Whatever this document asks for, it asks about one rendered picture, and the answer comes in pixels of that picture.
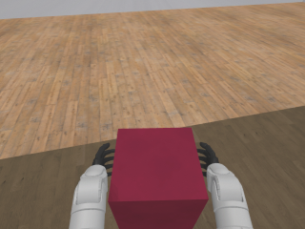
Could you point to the left robot forearm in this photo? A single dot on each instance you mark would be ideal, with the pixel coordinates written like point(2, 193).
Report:
point(89, 199)

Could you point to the carton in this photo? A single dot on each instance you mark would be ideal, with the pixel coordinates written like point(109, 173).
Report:
point(157, 180)

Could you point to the right robot forearm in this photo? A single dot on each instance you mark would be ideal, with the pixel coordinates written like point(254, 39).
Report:
point(229, 203)

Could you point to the left robot hand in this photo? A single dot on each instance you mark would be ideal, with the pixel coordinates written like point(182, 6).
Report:
point(100, 158)

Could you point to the right robot hand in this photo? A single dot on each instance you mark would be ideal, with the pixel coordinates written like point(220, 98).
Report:
point(209, 156)

